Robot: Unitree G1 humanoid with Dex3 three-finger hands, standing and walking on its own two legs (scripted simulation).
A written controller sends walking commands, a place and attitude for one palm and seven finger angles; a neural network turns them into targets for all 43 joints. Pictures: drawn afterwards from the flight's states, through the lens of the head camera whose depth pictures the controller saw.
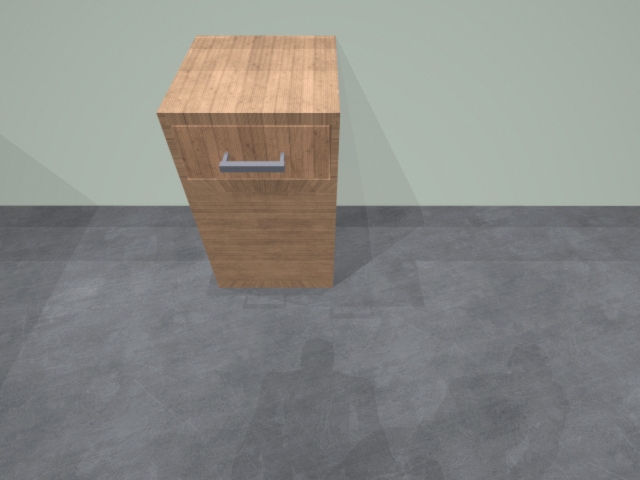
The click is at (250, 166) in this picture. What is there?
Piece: drawer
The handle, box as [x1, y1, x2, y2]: [219, 152, 284, 171]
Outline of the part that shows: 219,164 220,171 284,171 284,153 281,153 279,161 228,161 228,153 225,152 223,159 220,161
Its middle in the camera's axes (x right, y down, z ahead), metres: -0.18 -0.20 +0.99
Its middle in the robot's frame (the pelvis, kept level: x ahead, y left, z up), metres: +0.85 +0.22 -0.15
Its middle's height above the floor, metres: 0.63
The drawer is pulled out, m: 0.00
